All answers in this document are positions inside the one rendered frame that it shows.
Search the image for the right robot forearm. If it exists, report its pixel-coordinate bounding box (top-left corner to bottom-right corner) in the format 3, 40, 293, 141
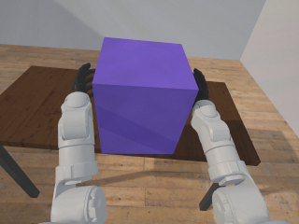
191, 100, 269, 216

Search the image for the robot right hand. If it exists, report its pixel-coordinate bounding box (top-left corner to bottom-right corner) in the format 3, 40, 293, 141
192, 68, 209, 107

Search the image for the left robot forearm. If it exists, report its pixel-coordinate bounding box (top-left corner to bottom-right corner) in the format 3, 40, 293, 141
50, 91, 98, 222

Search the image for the robot left hand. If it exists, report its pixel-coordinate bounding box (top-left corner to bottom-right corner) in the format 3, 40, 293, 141
71, 63, 96, 98

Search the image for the carton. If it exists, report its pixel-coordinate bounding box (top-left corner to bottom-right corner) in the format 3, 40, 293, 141
92, 37, 199, 154

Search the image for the left robot upper arm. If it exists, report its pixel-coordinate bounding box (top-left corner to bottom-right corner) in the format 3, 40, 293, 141
38, 185, 107, 224

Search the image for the right robot upper arm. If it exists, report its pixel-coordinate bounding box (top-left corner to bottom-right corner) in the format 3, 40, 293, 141
212, 184, 293, 224

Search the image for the table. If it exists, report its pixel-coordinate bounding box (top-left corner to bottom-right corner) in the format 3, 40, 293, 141
0, 65, 261, 211

